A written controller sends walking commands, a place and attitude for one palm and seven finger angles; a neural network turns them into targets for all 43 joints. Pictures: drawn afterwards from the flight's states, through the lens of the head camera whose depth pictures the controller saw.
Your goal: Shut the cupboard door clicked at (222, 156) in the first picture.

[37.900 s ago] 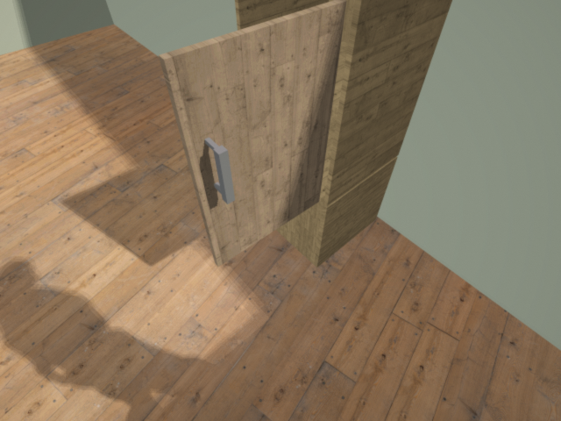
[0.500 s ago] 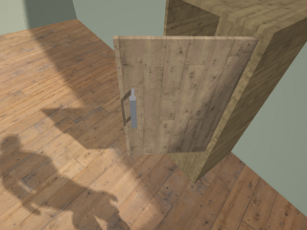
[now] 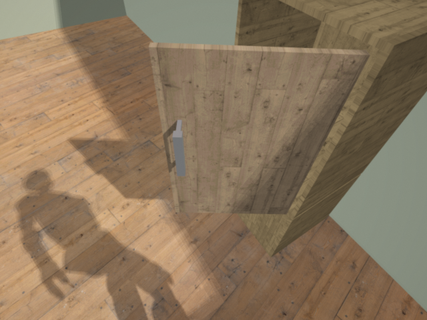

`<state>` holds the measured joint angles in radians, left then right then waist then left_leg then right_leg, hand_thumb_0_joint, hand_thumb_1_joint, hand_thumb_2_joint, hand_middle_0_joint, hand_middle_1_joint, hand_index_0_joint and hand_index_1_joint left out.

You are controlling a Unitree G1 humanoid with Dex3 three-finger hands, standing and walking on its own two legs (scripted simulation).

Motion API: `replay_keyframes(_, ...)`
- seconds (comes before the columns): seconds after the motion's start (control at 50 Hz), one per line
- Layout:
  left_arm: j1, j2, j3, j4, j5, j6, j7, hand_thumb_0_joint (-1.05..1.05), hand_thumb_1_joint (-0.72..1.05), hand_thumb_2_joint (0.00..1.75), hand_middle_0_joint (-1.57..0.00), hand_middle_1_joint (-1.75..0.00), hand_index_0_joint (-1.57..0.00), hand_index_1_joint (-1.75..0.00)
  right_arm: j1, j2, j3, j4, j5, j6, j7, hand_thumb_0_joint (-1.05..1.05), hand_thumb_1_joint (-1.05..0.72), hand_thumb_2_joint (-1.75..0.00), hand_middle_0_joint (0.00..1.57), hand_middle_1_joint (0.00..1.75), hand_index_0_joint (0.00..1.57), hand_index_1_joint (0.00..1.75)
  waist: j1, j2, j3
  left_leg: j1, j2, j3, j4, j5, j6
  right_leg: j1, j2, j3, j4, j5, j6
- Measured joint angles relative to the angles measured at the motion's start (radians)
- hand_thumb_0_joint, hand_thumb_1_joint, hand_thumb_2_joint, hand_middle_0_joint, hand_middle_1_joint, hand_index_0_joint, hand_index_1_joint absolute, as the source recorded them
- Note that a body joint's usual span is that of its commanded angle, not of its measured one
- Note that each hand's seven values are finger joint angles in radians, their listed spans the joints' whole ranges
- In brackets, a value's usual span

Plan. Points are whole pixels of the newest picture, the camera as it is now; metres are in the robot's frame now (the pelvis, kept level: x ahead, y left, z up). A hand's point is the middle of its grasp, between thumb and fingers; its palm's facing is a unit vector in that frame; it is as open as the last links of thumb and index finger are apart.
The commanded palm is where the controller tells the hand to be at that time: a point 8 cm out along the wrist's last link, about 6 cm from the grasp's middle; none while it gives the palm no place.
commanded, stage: shuffle to correct the standing spot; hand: left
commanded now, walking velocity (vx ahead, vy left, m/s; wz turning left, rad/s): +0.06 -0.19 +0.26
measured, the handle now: (180, 149) +0.48 +0.11 +0.02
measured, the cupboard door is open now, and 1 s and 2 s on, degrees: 57 57 57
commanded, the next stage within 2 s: come to a stop and stand still in 0.46 s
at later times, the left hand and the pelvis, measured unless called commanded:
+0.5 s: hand out of the picture +0.06 +0.12 -0.17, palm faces +0.08 -0.98 -0.15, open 7.4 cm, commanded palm none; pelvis +0.03 -0.06 +0.01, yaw +2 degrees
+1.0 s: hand out of the picture +0.06 +0.07 -0.18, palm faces +0.12 -0.97 -0.20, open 7.3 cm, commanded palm none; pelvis +0.04 -0.12 +0.00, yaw +4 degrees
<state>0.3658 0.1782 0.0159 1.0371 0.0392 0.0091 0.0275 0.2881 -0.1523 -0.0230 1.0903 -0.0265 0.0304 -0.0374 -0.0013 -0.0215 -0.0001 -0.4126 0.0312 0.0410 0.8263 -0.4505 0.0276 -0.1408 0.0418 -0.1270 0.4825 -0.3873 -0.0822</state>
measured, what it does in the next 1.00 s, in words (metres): steps to the right: left foot, then right foot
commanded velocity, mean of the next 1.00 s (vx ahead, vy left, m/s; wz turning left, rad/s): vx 0.00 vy -0.02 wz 0.01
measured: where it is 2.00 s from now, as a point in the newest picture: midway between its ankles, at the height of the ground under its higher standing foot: outside the picture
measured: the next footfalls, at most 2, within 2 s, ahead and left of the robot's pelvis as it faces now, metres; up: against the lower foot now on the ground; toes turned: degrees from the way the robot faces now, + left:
left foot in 0.20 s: +0.06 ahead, +0.07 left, +0.00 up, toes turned +10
right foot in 0.62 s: +0.06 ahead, -0.23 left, +0.00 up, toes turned +0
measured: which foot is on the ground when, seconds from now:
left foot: up 0.00-0.18, down 0.20-0.60, up 0.62-0.98, down 1.00-1.00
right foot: down 0.00-0.22, up 0.24-0.60, down 0.62-1.00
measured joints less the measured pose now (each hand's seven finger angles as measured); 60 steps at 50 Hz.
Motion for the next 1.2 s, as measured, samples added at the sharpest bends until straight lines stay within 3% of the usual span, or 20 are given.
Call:
replay_keyframes(0.08, 0.022, -0.025, -0.006, 0.006, 0.002, -0.007, 0.009, 0.00, 0.91, 0.90, -0.20, -0.30, -0.19, -0.30, -0.023, 0.003, -0.005, -0.006, 0.000, 0.001, 0.000, 0.00, -0.91, -0.90, 0.20, 0.30, 0.19, 0.29, 0.011, -0.009, 0.023, -0.044, 0.008, 0.040, 0.117, -0.022, -0.003, 0.029, 0.011, -0.033, -0.025, -0.003, -0.013)
replay_keyframes(0.14, 0.043, -0.042, -0.013, 0.020, 0.003, -0.005, 0.010, 0.00, 0.91, 0.90, -0.20, -0.30, -0.19, -0.30, -0.056, 0.013, -0.003, -0.021, 0.001, -0.004, -0.001, 0.00, -0.91, -0.90, 0.20, 0.30, 0.19, 0.29, 0.020, -0.015, 0.034, -0.024, 0.008, 0.074, 0.032, 0.004, 0.001, 0.037, 0.024, -0.048, -0.019, -0.020, -0.016)
replay_keyframes(0.18, 0.059, -0.052, -0.016, 0.030, -0.001, 0.000, 0.007, 0.00, 0.91, 0.90, -0.20, -0.30, -0.19, -0.30, -0.077, 0.018, -0.001, -0.035, 0.000, -0.016, -0.008, 0.00, -0.92, -0.90, 0.20, 0.30, 0.19, 0.29, 0.021, -0.021, 0.040, 0.024, 0.001, 0.093, -0.098, 0.086, 0.009, 0.030, 0.033, -0.054, 0.019, -0.046, -0.016)
replay_keyframes(0.22, 0.072, -0.054, -0.015, 0.044, -0.010, 0.010, 0.001, 0.00, 0.91, 0.90, -0.20, -0.30, -0.20, -0.30, -0.098, 0.030, 0.001, -0.046, -0.002, -0.036, -0.014, 0.00, -0.92, -0.90, 0.20, 0.30, 0.19, 0.29, 0.018, -0.045, 0.043, 0.062, -0.005, 0.110, -0.152, 0.104, 0.038, -0.031, 0.018, -0.041, 0.174, -0.074, 0.005)
replay_keyframes(0.28, 0.058, -0.052, -0.007, 0.055, -0.008, 0.037, -0.004, 0.00, 0.91, 0.90, -0.20, -0.30, -0.20, -0.30, -0.102, 0.044, 0.007, -0.066, 0.002, -0.055, -0.024, 0.00, -0.92, -0.90, 0.20, 0.30, 0.20, 0.29, 0.006, -0.064, 0.042, 0.100, 0.003, 0.126, -0.159, 0.084, 0.040, -0.188, 0.004, 0.041, 0.542, -0.111, 0.049)
replay_keyframes(0.36, -0.014, -0.030, 0.020, 0.016, 0.001, 0.053, -0.018, 0.01, 0.91, 0.90, -0.20, -0.30, -0.20, -0.30, -0.069, 0.028, 0.003, -0.061, 0.000, -0.063, -0.032, -0.01, -0.94, -0.90, 0.20, 0.30, 0.20, 0.30, 0.010, -0.047, 0.034, 0.152, 0.024, 0.100, -0.257, 0.141, 0.013, -0.333, -0.050, 0.108, 0.693, 0.012, 0.085)
replay_keyframes(0.42, -0.064, -0.012, 0.035, -0.029, 0.000, 0.052, -0.027, 0.01, 0.91, 0.90, -0.20, -0.30, -0.20, -0.30, -0.046, 0.017, 0.001, -0.048, -0.005, -0.051, -0.019, -0.01, -0.94, -0.90, 0.20, 0.30, 0.20, 0.30, 0.020, -0.029, 0.024, 0.166, 0.045, 0.077, -0.310, 0.175, -0.006, -0.374, -0.098, 0.138, 0.633, 0.089, 0.105)
replay_keyframes(0.48, -0.101, 0.005, 0.044, -0.053, -0.002, 0.057, -0.032, 0.01, 0.92, 0.90, -0.20, -0.30, -0.19, -0.30, -0.034, 0.010, -0.008, -0.049, -0.012, -0.037, -0.008, -0.01, -0.93, -0.90, 0.20, 0.30, 0.20, 0.30, 0.011, -0.009, 0.022, 0.168, 0.068, 0.060, -0.335, 0.193, -0.029, -0.355, -0.130, 0.131, 0.488, 0.100, 0.121)
replay_keyframes(0.6, -0.135, 0.039, 0.052, -0.085, -0.008, 0.038, -0.044, 0.01, 0.91, 0.90, -0.19, -0.30, -0.19, -0.30, -0.015, -0.011, -0.033, -0.071, -0.019, -0.014, 0.008, 0.00, -0.91, -0.90, 0.21, 0.30, 0.20, 0.30, -0.027, 0.027, 0.031, 0.113, 0.116, 0.032, -0.253, 0.156, -0.090, -0.208, -0.111, 0.073, 0.112, 0.121, 0.122)
replay_keyframes(0.62, -0.132, 0.047, 0.052, -0.090, -0.005, 0.023, -0.042, 0.00, 0.91, 0.90, -0.19, -0.30, -0.19, -0.30, -0.006, -0.015, -0.036, -0.074, -0.017, -0.009, 0.009, 0.00, -0.91, -0.90, 0.21, 0.30, 0.20, 0.30, -0.023, 0.015, 0.025, 0.084, 0.108, 0.032, -0.192, 0.097, -0.084, -0.191, -0.116, 0.080, 0.064, 0.147, 0.111)
replay_keyframes(0.66, -0.145, 0.023, 0.043, -0.077, -0.005, 0.007, -0.030, 0.00, 0.91, 0.90, -0.19, -0.30, -0.19, -0.30, -0.012, -0.046, -0.043, -0.068, -0.010, 0.009, 0.008, 0.00, -0.91, -0.90, 0.20, 0.30, 0.20, 0.30, -0.018, 0.056, 0.037, 0.028, 0.097, -0.027, -0.046, -0.036, -0.059, -0.210, -0.092, 0.067, 0.116, 0.119, 0.103)
replay_keyframes(0.7, -0.140, -0.003, 0.027, -0.069, -0.005, -0.006, -0.025, 0.00, 0.91, 0.90, -0.19, -0.30, -0.19, -0.30, -0.013, -0.067, -0.045, -0.060, -0.007, 0.016, 0.011, 0.00, -0.91, -0.90, 0.20, 0.30, 0.20, 0.29, -0.016, 0.077, 0.035, -0.006, 0.066, -0.040, 0.064, -0.048, -0.048, -0.193, -0.083, 0.057, 0.105, 0.107, 0.097)
replay_keyframes(0.74, -0.130, -0.020, 0.017, -0.064, -0.006, -0.012, -0.017, 0.00, 0.91, 0.90, -0.19, -0.30, -0.19, -0.30, -0.015, -0.069, -0.042, -0.056, -0.002, 0.015, 0.016, 0.00, -0.91, -0.90, 0.20, 0.30, 0.19, 0.29, -0.011, 0.067, 0.028, -0.021, 0.035, -0.016, 0.123, -0.025, -0.052, -0.174, -0.084, 0.059, 0.076, 0.117, 0.091)
replay_keyframes(0.9, -0.126, -0.005, 0.018, -0.066, -0.004, -0.007, 0.004, 0.00, 0.93, 0.90, -0.20, -0.30, -0.20, -0.30, -0.064, -0.026, -0.021, -0.087, 0.010, 0.016, 0.027, 0.00, -0.91, -0.90, 0.20, 0.30, 0.19, 0.29, 0.023, -0.005, 0.041, 0.018, -0.044, 0.041, 0.000, -0.006, -0.071, -0.151, -0.096, 0.054, 0.029, 0.145, 0.078)
replay_keyframes(0.98, -0.115, 0.014, 0.027, -0.058, -0.009, 0.010, 0.005, 0.00, 0.92, 0.90, -0.20, -0.30, -0.20, -0.30, -0.094, -0.007, -0.013, -0.113, 0.014, 0.001, 0.029, 0.00, -0.91, -0.90, 0.20, 0.30, 0.19, 0.29, 0.032, -0.026, 0.045, 0.111, -0.048, 0.045, -0.228, 0.117, -0.059, -0.175, -0.103, 0.055, 0.075, 0.128, 0.095)
replay_keyframes(1.0, -0.113, 0.019, 0.030, -0.054, -0.012, 0.017, 0.005, 0.00, 0.91, 0.90, -0.20, -0.30, -0.20, -0.30, -0.097, -0.003, -0.012, -0.118, 0.014, -0.008, 0.028, 0.00, -0.91, -0.90, 0.20, 0.30, 0.19, 0.29, 0.029, -0.031, 0.045, 0.129, -0.051, 0.045, -0.271, 0.158, -0.027, -0.186, -0.107, 0.055, 0.102, 0.114, 0.101)
replay_keyframes(1.06, -0.103, 0.025, 0.017, -0.032, -0.019, 0.028, 0.016, 0.00, 0.91, 0.90, -0.20, -0.30, -0.20, -0.30, -0.098, 0.002, -0.004, -0.143, 0.008, -0.003, 0.032, 0.00, -0.91, -0.90, 0.20, 0.30, 0.19, 0.29, 0.030, -0.032, 0.041, 0.119, -0.062, 0.057, -0.231, 0.142, 0.045, -0.210, -0.111, 0.073, 0.202, 0.006, 0.071)
replay_keyframes(1.16, -0.050, 0.005, -0.010, -0.017, -0.005, 0.027, -0.001, 0.01, 0.91, 0.90, -0.20, -0.30, -0.20, -0.30, -0.083, -0.023, 0.006, -0.201, -0.002, -0.004, 0.029, 0.00, -0.91, -0.90, 0.20, 0.30, 0.19, 0.29, 0.030, 0.039, 0.003, 0.101, -0.081, 0.088, -0.201, 0.106, 0.073, -0.179, -0.099, 0.091, 0.211, 0.000, 0.050)
replay_keyframes(1.2, -0.043, -0.003, -0.014, -0.006, -0.007, 0.017, 0.001, 0.01, 0.91, 0.90, -0.20, -0.30, -0.20, -0.30, -0.080, -0.028, 0.014, -0.206, 0.001, -0.017, 0.026, 0.00, -0.91, -0.90, 0.20, 0.30, 0.19, 0.29, 0.033, 0.063, 0.003, 0.106, -0.092, 0.100, -0.217, 0.111, 0.079, -0.158, -0.099, 0.107, 0.168, 0.003, 0.071)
